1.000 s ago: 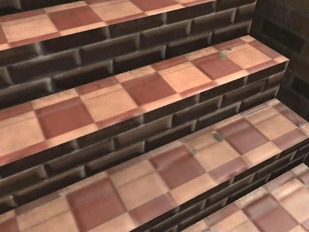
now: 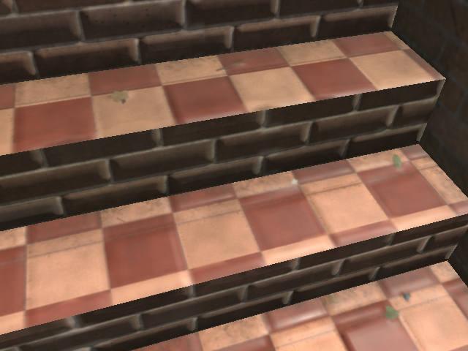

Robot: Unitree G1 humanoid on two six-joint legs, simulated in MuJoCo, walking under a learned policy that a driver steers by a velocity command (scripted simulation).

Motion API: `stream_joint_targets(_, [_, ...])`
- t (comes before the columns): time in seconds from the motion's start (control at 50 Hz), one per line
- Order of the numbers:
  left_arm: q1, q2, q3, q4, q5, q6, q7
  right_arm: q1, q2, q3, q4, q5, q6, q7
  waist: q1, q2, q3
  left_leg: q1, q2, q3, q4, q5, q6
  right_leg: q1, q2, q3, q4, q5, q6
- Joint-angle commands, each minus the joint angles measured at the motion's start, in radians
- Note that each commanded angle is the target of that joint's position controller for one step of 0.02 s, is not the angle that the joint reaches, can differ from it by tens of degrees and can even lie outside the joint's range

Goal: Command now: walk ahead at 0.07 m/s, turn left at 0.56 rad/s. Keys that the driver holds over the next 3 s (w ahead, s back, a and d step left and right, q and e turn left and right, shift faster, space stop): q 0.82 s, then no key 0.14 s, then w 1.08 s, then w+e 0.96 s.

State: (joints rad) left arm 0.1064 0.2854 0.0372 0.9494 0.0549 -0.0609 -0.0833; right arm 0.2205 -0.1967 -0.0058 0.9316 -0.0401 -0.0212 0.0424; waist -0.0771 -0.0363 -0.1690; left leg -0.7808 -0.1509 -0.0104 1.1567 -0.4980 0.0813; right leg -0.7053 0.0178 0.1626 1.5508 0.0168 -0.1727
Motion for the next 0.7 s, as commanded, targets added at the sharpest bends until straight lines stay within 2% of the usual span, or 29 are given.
stream_joint_targets(0.02, [-0.056,0.003,-0.017,-0.095,-0.005,-0.019,0.047,-0.090,-0.009,0.007,0.002,0.030,-0.036,0.007,0.105,0.075,0.018,0.303,0.144,-0.446,-0.518,0.307,0.155,-0.397,0.014,0.053,0.219,-0.181,0.028])
stream_joint_targets(0.04, [-0.045,0.014,-0.019,-0.086,-0.021,-0.016,0.064,-0.151,0.008,0.012,-0.015,0.025,-0.041,-0.006,0.105,0.097,-0.023,0.311,0.138,-0.449,-0.553,0.352,0.153,-0.410,0.014,0.062,0.250,-0.218,0.065])
stream_joint_targets(0.06, [-0.044,0.025,-0.019,-0.084,-0.026,-0.013,0.070,-0.169,-0.001,0.012,-0.031,0.023,-0.050,-0.017,0.102,0.068,-0.037,0.299,0.143,-0.429,-0.549,0.390,0.145,-0.402,0.005,0.049,0.226,-0.211,0.105])
stream_joint_targets(0.08, [-0.101,0.041,-0.017,-0.114,-0.021,-0.004,0.080,-0.115,-0.048,0.005,-0.032,-0.003,-0.052,-0.012,0.092,-0.006,-0.063,0.295,0.155,-0.451,-0.557,0.428,0.143,-0.404,-0.016,0.021,0.122,-0.169,0.178])
stream_joint_targets(0.1, [-0.112,0.046,-0.015,-0.118,-0.018,0.000,0.084,-0.107,-0.083,-0.007,-0.050,-0.012,-0.057,-0.015,0.083,0.007,-0.071,0.278,0.155,-0.422,-0.554,0.408,0.132,-0.379,-0.029,0.004,0.079,-0.154,0.210])
stream_joint_targets(0.12, [-0.115,0.033,-0.015,-0.135,-0.012,0.001,0.086,-0.133,-0.118,-0.020,-0.092,0.001,-0.063,-0.012,0.090,0.042,-0.057,0.239,0.168,-0.399,-0.594,0.469,0.139,-0.325,-0.035,-0.065,0.066,-0.226,0.233])
stream_joint_targets(0.14, [-0.165,0.027,-0.017,-0.164,-0.015,0.011,0.090,-0.075,-0.096,-0.020,-0.082,-0.012,-0.064,-0.013,0.054,0.063,-0.051,0.225,0.192,-0.459,-0.646,0.452,0.144,-0.298,-0.040,-0.083,0.110,-0.272,0.246])
stream_joint_targets(0.16, [-0.143,0.016,-0.017,-0.168,-0.011,0.017,0.087,-0.063,-0.092,-0.019,-0.088,-0.015,-0.060,-0.016,0.050,0.093,-0.040,0.212,0.190,-0.476,-0.650,0.385,0.153,-0.283,-0.029,-0.080,0.153,-0.229,0.252])
stream_joint_targets(0.18, [-0.081,0.038,0.002,-0.150,-0.003,0.006,0.087,-0.112,-0.088,-0.015,-0.125,-0.008,-0.079,-0.013,0.087,0.122,0.010,0.148,0.187,-0.438,-0.639,0.438,0.141,-0.194,-0.036,-0.100,0.202,-0.179,0.248])
stream_joint_targets(0.22, [-0.078,0.060,0.014,-0.184,-0.003,0.001,0.087,-0.167,-0.104,-0.014,-0.192,0.018,-0.105,-0.028,0.099,0.059,0.022,0.120,0.164,-0.392,-0.603,0.437,0.118,-0.062,-0.052,-0.115,0.003,-0.158,0.268])
stream_joint_targets(0.24, [-0.102,0.044,0.009,-0.207,0.007,0.011,0.085,-0.189,-0.116,-0.017,-0.218,0.036,-0.111,-0.036,0.099,0.032,0.038,0.126,0.156,-0.360,-0.603,0.480,0.102,0.021,-0.062,-0.149,-0.230,-0.188,0.267])
stream_joint_targets(0.26, [-0.136,0.001,0.001,-0.236,0.022,0.023,0.088,-0.164,-0.118,-0.024,-0.223,0.061,-0.117,-0.045,0.091,0.067,0.047,0.150,0.163,-0.390,-0.583,0.507,0.106,0.097,-0.060,-0.171,-0.411,-0.263,0.271])
stream_joint_targets(0.28, [-0.118,-0.023,-0.002,-0.258,0.017,0.034,0.094,-0.137,-0.120,-0.032,-0.215,0.060,-0.123,-0.045,0.089,0.139,0.035,0.210,0.193,-0.440,-0.563,0.592,0.132,0.144,-0.040,-0.169,-0.509,-0.293,0.274])
stream_joint_targets(0.3, [-0.085,-0.032,-0.001,-0.265,-0.006,0.034,0.106,-0.112,-0.130,-0.044,-0.215,0.056,-0.126,-0.035,0.084,0.165,0.043,0.309,0.234,-0.502,-0.552,0.715,0.166,0.161,-0.021,-0.152,-0.628,-0.304,0.287])
stream_joint_targets(0.32, [-0.053,-0.036,-0.002,-0.268,-0.021,0.031,0.113,-0.115,-0.124,-0.053,-0.215,0.062,-0.121,-0.025,0.091,0.166,0.043,0.414,0.244,-0.527,-0.510,0.770,0.180,0.175,-0.015,-0.154,-0.834,-0.270,0.280])
stream_joint_targets(0.34, [-0.041,-0.038,0.000,-0.270,-0.032,0.018,0.117,-0.100,-0.114,-0.057,-0.208,0.073,-0.106,-0.010,0.105,0.131,0.037,0.458,0.200,-0.502,-0.459,0.782,0.177,0.247,0.025,-0.207,-1.064,-0.127,0.247])
stream_joint_targets(0.36, [-0.009,-0.007,0.012,-0.264,-0.027,-0.009,0.124,0.019,-0.055,-0.048,-0.179,0.050,-0.092,0.013,0.066,0.048,-0.040,0.422,0.113,-0.450,-0.324,0.683,0.096,0.427,-0.044,-0.141,-1.096,0.198,0.158])
stream_joint_targets(0.38, [-0.049,0.122,0.032,-0.298,-0.033,-0.024,0.115,0.214,0.019,-0.034,-0.185,0.010,-0.078,0.014,-0.056,-0.249,-0.238,0.138,-0.023,-0.298,-0.098,0.143,-0.071,0.782,-0.328,0.236,-1.010,0.772,-0.197])
stream_joint_targets(0.4, [-0.033,0.112,0.051,-0.344,0.015,-0.021,0.094,0.104,-0.126,-0.084,-0.180,0.010,-0.055,0.003,0.081,-0.191,-0.177,-0.129,-0.035,-0.276,0.236,-0.234,-0.173,0.833,-0.475,0.486,-1.114,0.580,-0.316])
stream_joint_targets(0.42, [-0.011,0.128,0.064,-0.317,0.014,-0.029,0.097,0.018,-0.159,-0.094,-0.188,0.014,-0.039,-0.014,0.106,-0.018,-0.103,-0.201,-0.008,-0.293,0.496,-0.111,-0.184,0.741,-0.472,0.493,-1.141,0.278,-0.267])
stream_joint_targets(0.44, [-0.069,0.063,0.028,-0.304,0.018,-0.010,0.082,-0.020,-0.143,-0.085,-0.188,0.032,-0.009,-0.034,0.083,0.026,-0.014,-0.240,0.017,-0.319,0.706,0.101,-0.168,0.555,-0.386,0.375,-1.156,-0.097,-0.166])
stream_joint_targets(0.46, [-0.179,-0.064,-0.021,-0.363,0.015,0.032,0.065,-0.032,-0.160,-0.088,-0.190,0.059,0.002,-0.053,0.086,-0.009,-0.006,-0.260,-0.016,-0.300,0.717,0.210,-0.144,0.458,-0.296,0.202,-1.189,-0.249,-0.103])
stream_joint_targets(0.48, [-0.195,-0.101,-0.049,-0.386,0.000,0.048,0.063,-0.069,-0.157,-0.082,-0.217,0.046,-0.002,-0.057,0.093,0.032,0.007,-0.279,0.009,-0.267,0.675,0.259,-0.143,0.427,-0.260,0.098,-1.213,-0.311,-0.083])
stream_joint_targets(0.52, [-0.157,-0.121,-0.058,-0.399,-0.038,0.018,0.071,-0.098,-0.118,-0.068,-0.225,0.036,-0.016,-0.054,0.103,0.026,-0.022,-0.243,0.084,-0.221,0.546,0.212,-0.166,0.462,-0.239,-0.012,-1.225,-0.313,-0.057])
stream_joint_targets(0.58, [-0.040,-0.028,-0.011,-0.388,-0.030,-0.035,0.078,-0.140,-0.126,-0.063,-0.211,0.013,-0.030,-0.048,0.147,-0.028,0.017,-0.257,0.137,-0.135,0.402,0.147,-0.188,0.518,-0.271,-0.061,-1.279,-0.364,-0.071])
stream_joint_targets(0.6, [-0.054,0.020,0.005,-0.386,-0.022,-0.030,0.085,-0.165,-0.113,-0.050,-0.222,0.006,-0.026,-0.037,0.140,-0.078,0.011,-0.213,0.145,-0.053,0.440,0.162,-0.176,0.477,-0.259,-0.100,-1.291,-0.305,-0.076])
stream_joint_targets(0.64, [-0.037,0.009,0.004,-0.384,0.000,-0.016,0.086,-0.167,-0.113,-0.038,-0.227,0.007,-0.027,-0.024,0.157,-0.047,0.003,-0.234,0.179,-0.047,0.353,0.181,-0.153,0.529,-0.297,-0.113,-1.304,-0.289,-0.094])
stream_joint_targets(0.68, [-0.012,0.010,0.002,-0.368,0.000,-0.011,0.084,-0.175,-0.094,-0.025,-0.235,-0.003,-0.024,-0.016,0.151,-0.040,0.022,-0.231,0.229,-0.040,0.174,0.183,-0.123,0.572,-0.325,-0.129,-1.322,-0.322,-0.092])
stream_joint_targets(0.7, [-0.075,0.031,0.008,-0.388,-0.004,-0.036,0.082,-0.124,-0.092,-0.030,-0.222,-0.013,-0.022,0.010,0.101,-0.031,0.037,-0.068,0.259,-0.018,0.155,0.199,-0.100,0.479,-0.333,-0.190,-1.318,-0.246,-0.062])
